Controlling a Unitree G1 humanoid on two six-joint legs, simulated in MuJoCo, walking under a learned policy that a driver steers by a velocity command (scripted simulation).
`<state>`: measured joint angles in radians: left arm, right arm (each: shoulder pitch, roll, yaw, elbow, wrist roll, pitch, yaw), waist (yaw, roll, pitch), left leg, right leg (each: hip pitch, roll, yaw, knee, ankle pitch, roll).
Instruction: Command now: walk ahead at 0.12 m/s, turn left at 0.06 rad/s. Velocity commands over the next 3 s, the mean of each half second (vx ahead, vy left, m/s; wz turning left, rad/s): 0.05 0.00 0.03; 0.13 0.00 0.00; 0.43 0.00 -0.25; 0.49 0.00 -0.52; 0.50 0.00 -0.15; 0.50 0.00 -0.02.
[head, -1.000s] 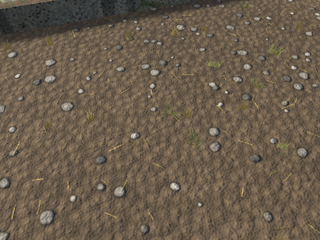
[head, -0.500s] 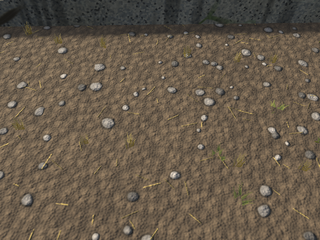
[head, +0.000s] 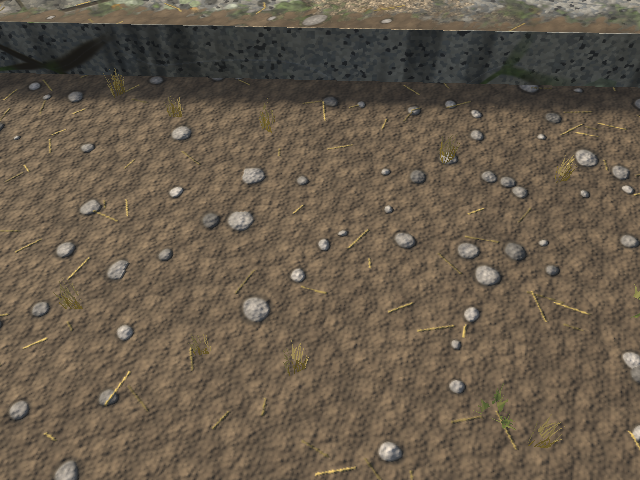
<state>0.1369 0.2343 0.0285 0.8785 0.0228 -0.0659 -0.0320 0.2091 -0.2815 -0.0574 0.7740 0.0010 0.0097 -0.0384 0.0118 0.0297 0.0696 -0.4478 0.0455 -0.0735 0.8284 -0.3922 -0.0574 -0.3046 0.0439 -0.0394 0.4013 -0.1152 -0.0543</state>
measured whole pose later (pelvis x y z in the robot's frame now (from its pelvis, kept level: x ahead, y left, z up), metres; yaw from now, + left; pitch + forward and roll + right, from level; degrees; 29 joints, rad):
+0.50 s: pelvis +0.08 +0.03 +0.00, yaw +0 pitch -1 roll +0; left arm 0.13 0.26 0.02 1.01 0.00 0.01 0.01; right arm 0.17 -0.23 -0.04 0.91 0.00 0.00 -0.03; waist 0.01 0.00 0.04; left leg -0.21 0.01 -0.04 0.52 -0.29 -0.01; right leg -0.18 0.00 -0.01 0.50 -0.30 0.01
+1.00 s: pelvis +0.12 +0.05 -0.01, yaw +0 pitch +0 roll +0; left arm 0.31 0.26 0.04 1.09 -0.03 -0.04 0.01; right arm 0.25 -0.23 -0.05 1.05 0.03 -0.08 0.00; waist 0.01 -0.04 -0.01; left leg -0.21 -0.02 0.03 0.59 -0.37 0.06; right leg -0.17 -0.04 0.02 0.59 -0.42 0.00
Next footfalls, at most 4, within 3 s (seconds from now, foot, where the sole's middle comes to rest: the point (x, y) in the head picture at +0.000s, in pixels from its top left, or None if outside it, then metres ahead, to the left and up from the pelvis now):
0.10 left None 0.11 0.16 -0.78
1.42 right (392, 461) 0.48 -0.09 -0.78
1.92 left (337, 321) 0.80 0.02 -0.78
2.42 right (482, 282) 0.91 -0.34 -0.78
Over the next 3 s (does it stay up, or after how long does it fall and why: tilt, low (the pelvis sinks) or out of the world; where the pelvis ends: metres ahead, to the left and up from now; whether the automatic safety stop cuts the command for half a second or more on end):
stays up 1.11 -0.29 -0.01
